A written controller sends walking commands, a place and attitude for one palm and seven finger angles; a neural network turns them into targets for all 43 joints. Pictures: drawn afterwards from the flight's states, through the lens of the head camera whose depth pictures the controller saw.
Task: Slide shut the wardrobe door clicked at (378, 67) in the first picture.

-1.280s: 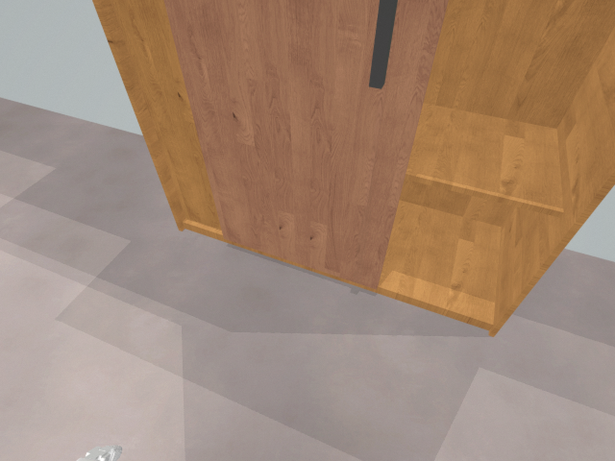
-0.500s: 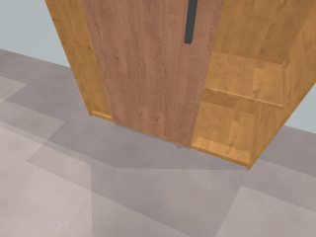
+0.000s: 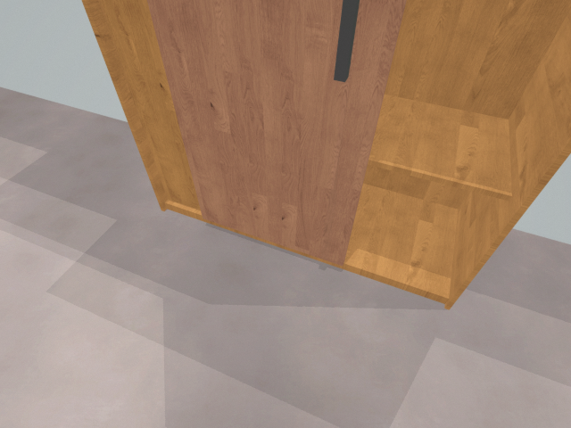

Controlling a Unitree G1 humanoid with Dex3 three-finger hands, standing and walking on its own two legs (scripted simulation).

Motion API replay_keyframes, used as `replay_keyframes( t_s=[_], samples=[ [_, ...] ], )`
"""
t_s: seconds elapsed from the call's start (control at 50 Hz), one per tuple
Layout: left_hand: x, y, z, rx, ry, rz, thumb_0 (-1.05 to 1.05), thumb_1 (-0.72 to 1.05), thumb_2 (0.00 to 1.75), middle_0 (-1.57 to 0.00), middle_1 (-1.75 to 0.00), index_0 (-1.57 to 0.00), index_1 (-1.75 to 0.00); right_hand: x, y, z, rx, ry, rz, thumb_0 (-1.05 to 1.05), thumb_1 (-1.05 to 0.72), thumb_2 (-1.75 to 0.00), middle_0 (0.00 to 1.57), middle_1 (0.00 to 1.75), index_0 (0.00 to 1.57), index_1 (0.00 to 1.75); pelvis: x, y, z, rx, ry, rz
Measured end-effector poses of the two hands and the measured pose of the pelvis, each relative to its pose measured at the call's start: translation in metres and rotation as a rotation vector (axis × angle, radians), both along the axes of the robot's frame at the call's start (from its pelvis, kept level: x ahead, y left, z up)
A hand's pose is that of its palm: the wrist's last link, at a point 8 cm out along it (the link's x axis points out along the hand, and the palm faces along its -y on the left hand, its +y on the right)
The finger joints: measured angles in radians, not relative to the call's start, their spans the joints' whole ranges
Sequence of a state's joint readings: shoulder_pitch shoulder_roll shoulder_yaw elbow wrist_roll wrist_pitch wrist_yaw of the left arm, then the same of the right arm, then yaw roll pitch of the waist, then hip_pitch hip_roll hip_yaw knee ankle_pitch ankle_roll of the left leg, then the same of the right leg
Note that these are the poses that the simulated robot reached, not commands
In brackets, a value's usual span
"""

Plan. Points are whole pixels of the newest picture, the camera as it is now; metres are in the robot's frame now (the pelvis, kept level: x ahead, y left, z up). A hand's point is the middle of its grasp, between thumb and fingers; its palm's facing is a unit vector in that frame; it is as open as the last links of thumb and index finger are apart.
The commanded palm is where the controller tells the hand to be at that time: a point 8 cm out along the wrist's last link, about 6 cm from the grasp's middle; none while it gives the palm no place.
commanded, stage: look at it before walking up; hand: left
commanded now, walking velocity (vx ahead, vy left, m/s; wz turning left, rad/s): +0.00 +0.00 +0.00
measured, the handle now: (353, 3) +0.86 -0.08 +0.24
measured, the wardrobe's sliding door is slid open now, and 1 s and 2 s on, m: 0.42 0.42 0.42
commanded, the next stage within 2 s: turn to face it in 0.16 s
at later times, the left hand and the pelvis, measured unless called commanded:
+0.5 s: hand out of the picture +0.06 +0.23 -0.17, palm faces -0.06 -0.95 -0.31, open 7.4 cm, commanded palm none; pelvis +0.00 +0.00 -0.01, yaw -4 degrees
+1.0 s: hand out of the picture +0.04 +0.20 -0.18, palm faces -0.13 -0.97 -0.21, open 7.4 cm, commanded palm none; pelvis -0.03 +0.02 -0.01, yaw -12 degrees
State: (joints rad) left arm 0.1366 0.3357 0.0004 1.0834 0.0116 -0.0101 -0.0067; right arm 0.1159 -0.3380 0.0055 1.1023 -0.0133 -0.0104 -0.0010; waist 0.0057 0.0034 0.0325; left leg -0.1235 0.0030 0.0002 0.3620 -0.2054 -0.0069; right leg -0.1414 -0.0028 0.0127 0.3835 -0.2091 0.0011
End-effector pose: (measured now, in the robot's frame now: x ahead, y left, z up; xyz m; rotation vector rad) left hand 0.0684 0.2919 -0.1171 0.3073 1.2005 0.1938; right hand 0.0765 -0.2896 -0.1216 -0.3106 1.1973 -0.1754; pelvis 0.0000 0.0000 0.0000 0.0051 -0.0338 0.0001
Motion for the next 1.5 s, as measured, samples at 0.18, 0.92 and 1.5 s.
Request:
replay_keyframes(
  t_s=[0.18, 0.92, 1.5],
  samples=[
    [-0.005, 0.002, 0.0, 0.005, 0.012, 0.01, 0.0, 0.9, 0.89, -0.2, -0.3, -0.21, -0.3, 0.0, 0.0, 0.0, -0.001, 0.007, 0.003, 0.01, -0.91, -0.9, 0.2, 0.3, 0.2, 0.3, 0.001, 0.0, 0.001, 0.0, -0.002, 0.002],
    [-0.03, -0.059, -0.029, -0.111, 0.092, -0.085, 0.0, 0.9, 0.89, -0.21, -0.3, -0.21, -0.3, -0.083, 0.038, -0.027, 0.096, 0.024, -0.241, 0.01, -0.91, -0.9, 0.2, 0.3, 0.2, 0.3, -0.03, 0.004, -0.013, 0.009, 0.038, -0.178],
    [0.034, -0.068, -0.029, -0.156, 0.009, -0.243, 0.0, 0.92, 0.89, -0.2, -0.3, -0.2, -0.3, -0.223, 0.116, -0.035, 0.199, 0.298, -0.485, 0.01, -0.91, -0.9, 0.2, 0.3, 0.2, 0.3, -0.004, 0.02, -0.013, -0.026, 0.02, -0.31]
  ],
)
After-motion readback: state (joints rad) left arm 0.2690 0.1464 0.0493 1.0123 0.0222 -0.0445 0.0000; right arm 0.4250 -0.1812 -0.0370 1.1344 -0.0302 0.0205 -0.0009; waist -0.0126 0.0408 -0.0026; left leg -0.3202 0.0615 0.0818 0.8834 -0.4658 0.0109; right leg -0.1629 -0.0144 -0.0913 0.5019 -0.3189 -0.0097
